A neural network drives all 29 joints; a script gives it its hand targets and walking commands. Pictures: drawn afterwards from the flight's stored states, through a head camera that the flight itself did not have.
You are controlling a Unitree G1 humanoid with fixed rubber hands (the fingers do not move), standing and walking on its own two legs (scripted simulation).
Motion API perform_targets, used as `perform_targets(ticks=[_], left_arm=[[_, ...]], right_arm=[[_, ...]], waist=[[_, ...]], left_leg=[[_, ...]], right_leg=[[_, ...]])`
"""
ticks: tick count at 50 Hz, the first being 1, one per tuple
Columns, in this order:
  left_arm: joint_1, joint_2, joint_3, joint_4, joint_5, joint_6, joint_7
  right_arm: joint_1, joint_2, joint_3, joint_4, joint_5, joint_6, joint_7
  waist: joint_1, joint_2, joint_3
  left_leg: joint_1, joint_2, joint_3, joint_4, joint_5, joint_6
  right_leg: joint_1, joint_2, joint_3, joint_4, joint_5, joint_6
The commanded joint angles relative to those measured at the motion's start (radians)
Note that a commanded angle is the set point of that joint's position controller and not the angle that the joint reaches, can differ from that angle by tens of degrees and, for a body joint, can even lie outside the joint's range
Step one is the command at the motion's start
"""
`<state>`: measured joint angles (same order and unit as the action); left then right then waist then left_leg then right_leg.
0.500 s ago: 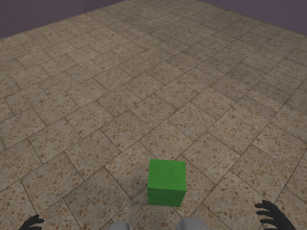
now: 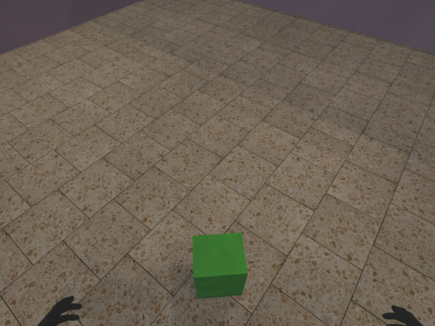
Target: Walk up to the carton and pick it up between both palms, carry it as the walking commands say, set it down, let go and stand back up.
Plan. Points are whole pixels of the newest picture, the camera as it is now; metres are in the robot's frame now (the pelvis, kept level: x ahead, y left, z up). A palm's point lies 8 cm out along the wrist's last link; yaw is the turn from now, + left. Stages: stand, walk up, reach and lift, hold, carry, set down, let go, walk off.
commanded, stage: walk up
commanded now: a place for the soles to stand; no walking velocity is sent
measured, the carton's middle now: (218, 267) +0.44 +0.00 -0.62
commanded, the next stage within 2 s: stand in 1.16 s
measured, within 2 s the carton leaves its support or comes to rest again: neither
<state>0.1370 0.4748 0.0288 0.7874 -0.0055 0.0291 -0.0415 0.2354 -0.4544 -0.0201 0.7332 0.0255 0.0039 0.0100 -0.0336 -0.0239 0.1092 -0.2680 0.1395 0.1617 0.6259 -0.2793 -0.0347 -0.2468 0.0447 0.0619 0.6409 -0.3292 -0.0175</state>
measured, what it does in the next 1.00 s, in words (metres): stands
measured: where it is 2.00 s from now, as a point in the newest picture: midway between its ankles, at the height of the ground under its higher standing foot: outside the picture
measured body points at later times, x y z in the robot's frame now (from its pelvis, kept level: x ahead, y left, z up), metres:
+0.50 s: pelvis +0.01 +0.00 +0.01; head +0.03 +0.01 +0.46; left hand +0.12 +0.33 -0.10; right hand +0.10 -0.34 -0.09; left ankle +0.03 +0.15 -0.72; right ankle +0.01 -0.11 -0.72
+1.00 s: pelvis +0.02 +0.00 +0.02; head +0.04 +0.00 +0.47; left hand +0.17 +0.30 -0.10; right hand +0.09 -0.33 -0.09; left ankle +0.04 +0.14 -0.72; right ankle +0.01 -0.11 -0.72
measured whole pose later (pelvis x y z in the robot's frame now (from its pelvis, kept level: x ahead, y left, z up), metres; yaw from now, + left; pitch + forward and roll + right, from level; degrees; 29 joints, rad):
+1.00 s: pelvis +0.02 +0.00 +0.02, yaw -5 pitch -2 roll +0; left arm 0.07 0.39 0.02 1.01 -0.01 0.01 -0.01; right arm 0.13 -0.40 -0.04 0.97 0.02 0.00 0.00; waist -0.03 0.00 0.07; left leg -0.16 0.08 0.09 0.42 -0.22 -0.04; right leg -0.15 0.07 0.14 0.42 -0.23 -0.02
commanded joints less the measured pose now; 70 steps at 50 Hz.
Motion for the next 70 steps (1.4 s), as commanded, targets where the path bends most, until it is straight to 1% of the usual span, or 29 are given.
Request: perform_targets(ticks=[1, 7, 13, 16, 20, 22, 23, 24, 25, 26, 27, 28, 29, 30, 31, 32, 33, 34, 35, 36, 38, 39, 41, 44, 45, 47, 52, 60, 70], left_arm=[[-0.043, 0.226, 0.061, -0.03, -0.003, -0.017, 0.011], [-0.066, 0.208, 0.056, 0.008, -0.006, -0.017, 0.011], [-0.072, 0.192, 0.056, 0.044, -0.004, -0.016, 0.009], [-0.064, 0.187, 0.059, 0.062, -0.002, -0.014, 0.009], [-0.039, 0.18, 0.067, 0.08, 0.001, -0.009, 0.009], [-0.016, 0.18, 0.071, 0.085, 0.004, -0.007, 0.011], [-0.005, 0.184, 0.073, 0.088, 0.006, -0.007, 0.011], [0.002, 0.191, 0.075, 0.09, 0.008, -0.008, 0.011], [0.0, 0.203, 0.077, 0.09, 0.009, -0.01, 0.012], [-0.016, 0.222, 0.08, 0.086, 0.007, -0.011, 0.013], [-0.035, 0.237, 0.081, 0.079, 0.002, -0.011, 0.014], [-0.038, 0.244, 0.083, 0.077, 0.004, -0.009, 0.016], [-0.04, 0.237, 0.08, 0.078, 0.005, -0.008, 0.02], [-0.062, 0.223, 0.074, 0.078, 0.002, -0.007, 0.026], [-0.09, 0.199, 0.065, 0.076, -0.005, -0.007, 0.029], [-0.095, 0.167, 0.056, 0.077, -0.01, -0.011, 0.028], [-0.078, 0.14, 0.054, 0.084, -0.009, -0.016, 0.026], [-0.046, 0.13, 0.053, 0.099, -0.006, -0.016, 0.025], [-0.016, 0.128, 0.054, 0.119, -0.003, -0.012, 0.025], [-0.014, 0.133, 0.056, 0.125, 0.001, -0.012, 0.024], [-0.033, 0.152, 0.062, 0.132, 0.005, -0.017, 0.023], [-0.048, 0.161, 0.063, 0.135, 0.005, -0.02, 0.022], [-0.071, 0.164, 0.061, 0.138, 0.002, -0.024, 0.022], [-0.082, 0.155, 0.058, 0.149, 0.002, -0.026, 0.026], [-0.088, 0.131, 0.045, 0.164, -0.005, -0.036, 0.039], [-0.108, 0.129, 0.043, 0.17, -0.004, -0.042, 0.046], [-0.119, 0.113, 0.038, 0.2, -0.005, -0.049, 0.053], [-0.122, 0.093, 0.039, 0.232, -0.005, -0.052, 0.062], [-0.104, 0.083, 0.044, 0.249, 0.0, -0.053, 0.069]], right_arm=[[-0.039, -0.236, -0.077, -0.041, 0.003, -0.024, -0.012], [-0.06, -0.234, -0.081, 0.017, -0.004, -0.028, -0.012], [-0.073, -0.237, -0.086, 0.059, -0.01, -0.028, -0.013], [-0.078, -0.244, -0.091, 0.077, -0.014, -0.026, -0.016], [-0.089, -0.257, -0.102, 0.088, -0.023, -0.02, -0.018], [-0.105, -0.258, -0.106, 0.086, -0.028, -0.015, -0.018], [-0.116, -0.255, -0.106, 0.082, -0.03, -0.013, -0.018], [-0.127, -0.248, -0.106, 0.079, -0.029, -0.01, -0.016], [-0.137, -0.234, -0.103, 0.075, -0.025, -0.006, -0.015], [-0.144, -0.203, -0.095, 0.07, -0.015, -0.003, -0.013], [-0.146, -0.173, -0.086, 0.064, -0.005, 0.0, -0.012], [-0.133, -0.168, -0.082, 0.065, -0.003, 0.002, -0.016], [-0.118, -0.169, -0.079, 0.069, -0.005, -0.001, -0.019], [-0.089, -0.163, -0.075, 0.082, -0.004, -0.007, -0.023], [-0.048, -0.162, -0.073, 0.099, -0.005, -0.016, -0.028], [-0.03, -0.189, -0.079, 0.112, -0.011, -0.026, -0.034], [-0.047, -0.233, -0.09, 0.115, -0.019, -0.034, -0.038], [-0.084, -0.244, -0.092, 0.111, -0.026, -0.037, -0.038], [-0.116, -0.24, -0.091, 0.113, -0.028, -0.033, -0.033], [-0.132, -0.228, -0.089, 0.109, -0.028, -0.029, -0.029], [-0.142, -0.206, -0.086, 0.104, -0.02, -0.024, -0.026], [-0.137, -0.198, -0.083, 0.11, -0.013, -0.023, -0.026], [-0.124, -0.186, -0.079, 0.122, -0.008, -0.023, -0.027], [-0.108, -0.18, -0.076, 0.139, -0.01, -0.023, -0.03], [-0.128, -0.138, -0.063, 0.159, -0.006, -0.022, -0.021], [-0.135, -0.136, -0.061, 0.172, -0.008, -0.021, -0.015], [-0.139, -0.136, -0.061, 0.223, -0.012, -0.029, -0.013], [-0.146, -0.122, -0.065, 0.266, -0.016, -0.034, -0.015], [-0.148, -0.103, -0.074, 0.275, -0.019, -0.032, -0.019]], waist=[[0.017, -0.026, -0.117], [0.015, -0.027, -0.137], [0.009, 0.006, -0.138], [0.007, 0.036, -0.135], [0.005, 0.092, -0.126], [0.013, 0.116, -0.118], [0.019, 0.116, -0.113], [0.024, 0.098, -0.103], [0.026, 0.049, -0.09], [0.028, -0.029, -0.076], [0.031, -0.086, -0.056], [0.033, -0.107, -0.047], [0.03, -0.115, -0.051], [0.014, -0.12, -0.07], [-0.012, -0.097, -0.11], [-0.027, -0.042, -0.163], [-0.018, 0.029, -0.202], [0.008, 0.056, -0.203], [0.023, 0.08, -0.182], [0.028, 0.091, -0.161], [0.024, 0.087, -0.132], [0.018, 0.075, -0.123], [0.01, 0.05, -0.126], [0.008, 0.026, -0.148], [0.012, 0.035, -0.175], [0.01, 0.009, -0.157], [0.014, 0.0, -0.148], [0.015, 0.011, -0.141], [0.011, 0.028, -0.141]], left_leg=[[0.112, 0.022, -0.126, -0.121, 0.046, 0.075], [0.143, 0.03, -0.127, -0.16, 0.038, 0.079], [0.176, 0.053, -0.139, -0.2, 0.019, 0.092], [0.18, 0.088, -0.151, -0.225, 0.009, 0.112], [0.167, 0.164, -0.176, -0.261, -0.001, 0.167], [0.141, 0.192, -0.175, -0.262, -0.003, 0.183], [0.125, 0.186, -0.162, -0.249, -0.006, 0.178], [0.111, 0.156, -0.134, -0.215, -0.017, 0.159], [0.105, 0.091, -0.093, -0.149, -0.038, 0.123], [0.096, -0.003, -0.054, -0.065, -0.064, 0.084], [0.075, -0.074, -0.06, -0.032, -0.089, 0.061], [0.064, -0.095, -0.078, -0.029, -0.133, 0.058], [0.053, -0.091, -0.102, -0.036, -0.153, 0.061], [0.06, -0.076, -0.119, -0.08, -0.099, 0.065], [0.124, -0.05, -0.137, -0.171, 0.043, 0.069], [0.209, 0.012, -0.186, -0.239, 0.188, 0.08], [0.239, 0.091, -0.246, -0.273, 0.233, 0.103], [0.217, 0.147, -0.309, -0.289, 0.2, 0.14], [0.18, 0.167, -0.297, -0.266, 0.16, 0.171], [0.166, 0.148, -0.267, -0.259, 0.13, 0.163], [0.145, 0.084, -0.198, -0.252, 0.107, 0.108], [0.145, 0.056, -0.179, -0.242, 0.108, 0.085], [0.185, 0.024, -0.156, -0.223, 0.153, 0.066], [0.213, 0.025, -0.154, -0.214, 0.2, 0.068], [0.22, 0.018, -0.152, -0.234, 0.176, 0.06], [0.226, 0.015, -0.156, -0.253, 0.151, 0.056], [0.243, 0.023, -0.156, -0.284, 0.186, 0.055], [0.256, 0.028, -0.152, -0.307, 0.209, 0.057], [0.281, 0.034, -0.152, -0.306, 0.227, 0.066]], right_leg=[[-0.053, -0.136, 0.21, -0.212, 0.246, -0.061], [-0.047, -0.128, 0.194, -0.231, 0.234, -0.055], [-0.063, -0.112, 0.168, -0.229, 0.225, -0.045], [-0.062, -0.095, 0.136, -0.192, 0.229, -0.035], [-0.059, -0.064, 0.08, -0.093, 0.192, -0.016], [-0.047, -0.063, 0.072, -0.068, 0.157, -0.012], [-0.037, -0.067, 0.082, -0.079, 0.152, -0.015], [-0.035, -0.078, 0.113, -0.125, 0.167, -0.024], [-0.051, -0.105, 0.182, -0.213, 0.177, -0.042], [-0.075, -0.144, 0.282, -0.303, 0.17, -0.071], [-0.093, -0.168, 0.368, -0.359, 0.141, -0.103], [-0.089, -0.19, 0.401, -0.376, 0.135, -0.128], [-0.059, -0.196, 0.386, -0.366, 0.192, -0.138], [-0.017, -0.194, 0.328, -0.332, 0.293, -0.135], [-0.001, -0.176, 0.264, -0.285, 0.365, -0.109], [-0.001, -0.142, 0.213, -0.229, 0.4, -0.062], [0.01, -0.102, 0.152, -0.167, 0.369, -0.023], [0.014, -0.075, 0.128, -0.136, 0.257, -0.006], [0.039, -0.06, 0.105, -0.144, 0.148, -0.002], [0.045, -0.071, 0.108, -0.166, 0.171, -0.006], [0.046, -0.097, 0.143, -0.215, 0.272, -0.018], [0.036, -0.112, 0.168, -0.247, 0.292, -0.025], [0.012, -0.124, 0.19, -0.277, 0.316, -0.034], [0.023, -0.123, 0.182, -0.278, 0.352, -0.035], [0.042, -0.14, 0.203, -0.312, 0.301, -0.025], [0.027, -0.14, 0.207, -0.334, 0.262, -0.023], [0.042, -0.133, 0.185, -0.336, 0.318, -0.019], [0.05, -0.127, 0.167, -0.332, 0.345, -0.017], [0.041, -0.125, 0.159, -0.329, 0.357, -0.014]])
